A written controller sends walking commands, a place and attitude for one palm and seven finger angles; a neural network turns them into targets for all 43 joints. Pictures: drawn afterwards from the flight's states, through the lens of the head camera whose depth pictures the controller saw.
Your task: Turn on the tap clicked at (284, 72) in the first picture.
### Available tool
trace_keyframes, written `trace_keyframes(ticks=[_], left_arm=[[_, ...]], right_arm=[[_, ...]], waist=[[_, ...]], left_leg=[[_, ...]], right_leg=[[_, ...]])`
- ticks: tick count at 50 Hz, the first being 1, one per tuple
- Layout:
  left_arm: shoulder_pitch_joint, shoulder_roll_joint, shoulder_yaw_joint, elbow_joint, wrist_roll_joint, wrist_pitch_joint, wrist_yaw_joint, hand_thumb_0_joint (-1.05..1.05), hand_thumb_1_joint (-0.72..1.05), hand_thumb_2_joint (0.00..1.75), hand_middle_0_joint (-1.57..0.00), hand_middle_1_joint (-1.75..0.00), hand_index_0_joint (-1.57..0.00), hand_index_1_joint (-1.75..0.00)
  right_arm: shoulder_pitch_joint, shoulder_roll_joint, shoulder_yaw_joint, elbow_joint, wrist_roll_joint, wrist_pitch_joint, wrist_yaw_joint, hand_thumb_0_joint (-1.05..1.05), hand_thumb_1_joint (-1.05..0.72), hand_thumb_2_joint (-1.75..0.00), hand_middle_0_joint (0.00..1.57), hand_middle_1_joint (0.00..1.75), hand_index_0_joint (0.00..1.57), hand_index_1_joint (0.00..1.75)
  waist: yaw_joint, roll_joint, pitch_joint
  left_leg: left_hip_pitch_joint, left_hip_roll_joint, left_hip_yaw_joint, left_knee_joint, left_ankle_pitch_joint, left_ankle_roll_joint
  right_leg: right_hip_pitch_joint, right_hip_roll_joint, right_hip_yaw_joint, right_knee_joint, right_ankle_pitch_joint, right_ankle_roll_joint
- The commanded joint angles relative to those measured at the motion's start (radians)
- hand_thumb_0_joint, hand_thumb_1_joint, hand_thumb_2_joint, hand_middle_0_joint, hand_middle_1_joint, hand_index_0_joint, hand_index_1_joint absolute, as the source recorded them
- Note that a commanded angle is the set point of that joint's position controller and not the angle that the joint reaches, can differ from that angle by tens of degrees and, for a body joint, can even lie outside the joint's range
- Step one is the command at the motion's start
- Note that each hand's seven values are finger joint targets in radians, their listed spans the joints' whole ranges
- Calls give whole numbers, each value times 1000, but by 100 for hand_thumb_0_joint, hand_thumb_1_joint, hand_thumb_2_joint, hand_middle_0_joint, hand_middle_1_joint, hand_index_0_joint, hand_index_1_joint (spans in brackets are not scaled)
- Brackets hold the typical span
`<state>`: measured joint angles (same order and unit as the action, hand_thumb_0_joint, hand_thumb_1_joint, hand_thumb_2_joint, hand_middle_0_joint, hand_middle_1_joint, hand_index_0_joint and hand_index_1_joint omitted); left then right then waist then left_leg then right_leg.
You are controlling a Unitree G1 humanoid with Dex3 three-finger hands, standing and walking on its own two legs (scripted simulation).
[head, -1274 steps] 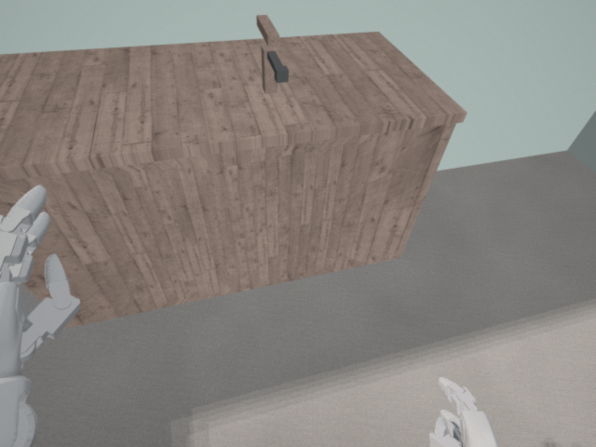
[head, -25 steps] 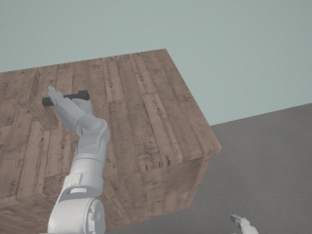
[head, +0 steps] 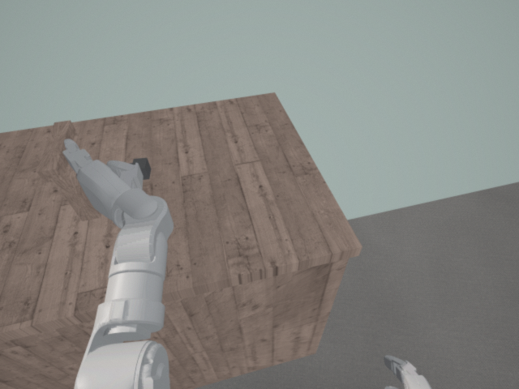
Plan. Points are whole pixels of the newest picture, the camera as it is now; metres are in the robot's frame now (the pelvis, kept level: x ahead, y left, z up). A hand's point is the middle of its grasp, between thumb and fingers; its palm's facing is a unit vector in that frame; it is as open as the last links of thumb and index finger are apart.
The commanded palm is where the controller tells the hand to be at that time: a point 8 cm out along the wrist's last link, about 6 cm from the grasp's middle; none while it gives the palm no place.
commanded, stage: lift the hand up off the lever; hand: left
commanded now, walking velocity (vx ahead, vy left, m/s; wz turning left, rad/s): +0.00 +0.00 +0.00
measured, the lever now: (141, 169) +0.45 +0.26 +0.10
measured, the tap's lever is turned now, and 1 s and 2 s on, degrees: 82 82 82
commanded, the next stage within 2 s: draw the hand back beside the body in 0.80 s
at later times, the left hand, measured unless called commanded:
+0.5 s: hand (131, 153) +0.41 +0.23 +0.17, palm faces +0.81 -0.58 -0.05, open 7.8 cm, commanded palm +0.35 +0.24 +0.17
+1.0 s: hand (141, 157) +0.40 +0.21 +0.17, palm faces +0.64 -0.76 -0.10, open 7.8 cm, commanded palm +0.33 +0.24 +0.17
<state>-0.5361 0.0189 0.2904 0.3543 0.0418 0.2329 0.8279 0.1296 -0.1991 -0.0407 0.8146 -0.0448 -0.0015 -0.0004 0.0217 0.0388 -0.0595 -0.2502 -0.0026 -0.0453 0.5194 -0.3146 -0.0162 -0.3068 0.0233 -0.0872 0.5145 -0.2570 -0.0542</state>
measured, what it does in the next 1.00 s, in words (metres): stands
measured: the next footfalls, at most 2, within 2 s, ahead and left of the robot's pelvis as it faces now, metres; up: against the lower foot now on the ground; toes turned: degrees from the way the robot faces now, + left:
none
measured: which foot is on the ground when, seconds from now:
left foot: down 0.00-1.00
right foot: down 0.00-1.00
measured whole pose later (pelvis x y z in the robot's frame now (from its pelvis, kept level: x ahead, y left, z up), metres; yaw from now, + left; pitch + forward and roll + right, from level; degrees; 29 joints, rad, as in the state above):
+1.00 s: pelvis +0.00 +0.01 +0.01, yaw +0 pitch +0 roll +0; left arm -0.53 0.08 0.17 0.27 0.02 0.35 0.59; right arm 0.06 -0.18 0.00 0.77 0.00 0.04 -0.04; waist 0.05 0.04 -0.03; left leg -0.14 -0.02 -0.04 0.42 -0.27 0.00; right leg -0.20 0.01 -0.08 0.42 -0.22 -0.04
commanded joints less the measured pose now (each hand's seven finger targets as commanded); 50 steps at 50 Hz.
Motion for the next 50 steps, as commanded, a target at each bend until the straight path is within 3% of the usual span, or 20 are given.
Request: trace_keyframes(ticks=[1,3,5,6,10,11,15,16,19,21,24,29,31,33,35,36,45,46,47,50], left_arm=[[-446,159,-48,-92,19,-19,-23,0,90,90,-15,-15,-15,-15],[-472,120,-85,-22,-1,1,-33,0,90,90,-15,-15,-15,-15],[-503,158,-49,-11,-16,4,-27,0,90,90,-15,-15,-15,-15],[-497,203,0,-14,-21,-3,-20,0,90,90,-15,-15,-15,-15],[-577,206,-11,-67,12,-34,7,0,90,90,-15,-15,-15,-15],[-581,258,29,-68,25,-45,12,0,90,90,-15,-15,-15,-15],[-609,242,10,-128,47,-74,23,0,90,90,-15,-15,-15,-15],[-578,297,61,-128,43,-75,18,0,90,90,-15,-15,-15,-15],[-515,221,6,-139,28,-59,-2,0,90,90,-15,-15,-15,-15],[-452,235,21,-147,19,-35,-24,0,90,90,-15,-15,-15,-15],[-379,139,-56,-206,-15,9,-52,0,90,90,-15,-15,-15,-15],[-380,151,-48,-295,-46,41,-63,0,90,90,-15,-15,-15,-15],[-391,181,-30,-352,-41,35,-56,0,90,90,-15,-15,-15,-15],[-432,136,-81,-372,-18,38,-47,0,90,90,-15,-15,-15,-15],[-433,144,-76,-347,-4,49,-38,0,90,90,-15,-15,-15,-15],[-442,193,-38,-351,-3,45,-39,0,90,90,-15,-15,-15,-15],[-486,110,-104,-205,-12,69,-42,0,90,90,-15,-15,-15,-15],[-423,87,-270,-252,45,62,-204,0,90,90,-15,-15,-15,-15],[-420,174,-184,-302,27,52,-275,0,90,90,-15,-16,-15,-16],[-307,214,-181,-393,-19,43,-419,0,90,90,-16,-16,-16,-16]], right_arm=[[-146,-117,-17,-121,20,-43,-28,0,-90,-90,20,30,20,30],[-157,-114,-6,-121,34,-49,-34,0,-90,-90,20,30,20,30],[-165,-116,-7,-120,41,-53,-41,0,-90,-90,20,30,20,30],[-167,-117,-10,-118,41,-51,-45,0,-90,-90,20,30,20,30],[-166,-106,-14,-123,27,-55,-29,0,-90,-90,20,30,20,30],[-160,-110,-16,-113,23,-52,-31,0,-90,-90,20,30,20,30],[-144,-109,-21,-130,11,-57,-25,0,-90,-90,20,30,20,30],[-141,-115,-26,-128,12,-51,-29,0,-90,-90,20,30,20,30],[-127,-115,-25,-145,12,-48,-27,0,-90,-90,20,30,20,30],[-125,-126,-30,-149,17,-40,-30,0,-90,-90,20,30,20,30],[-122,-123,-29,-166,26,-41,-24,0,-90,-90,20,30,20,30],[-151,-124,-26,-168,36,-42,-29,0,-90,-90,20,30,20,30],[-169,-120,-26,-163,31,-42,-28,0,-90,-90,20,30,20,30],[-178,-111,-20,-157,25,-45,-20,0,-90,-90,20,30,20,30],[-177,-111,-20,-148,23,-43,-17,0,-90,-90,20,30,20,30],[-183,-116,-21,-143,23,-37,-21,0,-90,-90,20,30,20,30],[-202,-104,-6,-136,30,-33,-27,0,-90,-90,20,30,20,30],[-136,-132,-2,-129,34,-1,-44,0,-90,-90,20,30,20,30],[-115,-130,-9,-165,48,9,-56,0,-90,-90,20,30,20,30],[-125,-118,3,-216,64,32,-81,0,-90,-90,20,30,20,30]], waist=[[-12,-63,-193],[-23,-117,-140],[-18,-129,-153],[-2,-106,-170],[1,-61,-243],[9,-45,-250],[2,-43,-324],[16,-41,-331],[6,-64,-334],[18,-46,-340],[12,-67,-317],[23,-102,-275],[37,-49,-282],[30,-15,-297],[31,-36,-292],[37,-23,-295],[12,-56,-239],[-45,-75,-222],[-26,-49,-273],[-3,-43,-308]], left_leg=[[-11,2,45,-81,209,9],[-34,-7,44,-104,98,21],[-34,-10,49,-101,82,28],[-29,-15,48,-105,93,28],[-20,-5,52,-88,122,25],[-17,-4,45,-93,127,23],[19,7,51,-76,220,25],[20,8,46,-80,234,23],[44,11,57,-79,319,21],[68,12,56,-88,390,11],[100,11,63,-83,495,1],[117,14,55,-100,496,-8],[134,12,49,-100,513,-22],[151,15,54,-87,538,-35],[145,17,50,-89,529,-41],[152,20,44,-97,521,-46],[107,6,43,-120,344,-27],[162,9,42,-114,388,1],[188,10,48,-113,443,11],[214,5,45,-111,523,17]], right_leg=[[172,-53,37,-131,107,37],[149,-59,49,-174,-20,46],[159,-69,71,-204,-62,53],[168,-64,73,-200,-53,50],[189,-71,72,-175,11,51],[189,-62,65,-164,12,44],[223,-63,60,-132,139,44],[237,-59,59,-129,150,42],[263,-60,47,-112,262,41],[282,-54,36,-99,325,31],[299,-53,21,-87,450,31],[296,-51,15,-105,420,31],[293,-47,12,-101,405,25],[275,-48,11,-92,401,21],[270,-46,11,-95,383,20],[268,-44,10,-100,355,18],[232,-48,18,-146,205,27],[225,-41,46,-106,301,17],[261,-41,47,-102,378,10],[332,-36,52,-87,497,12]])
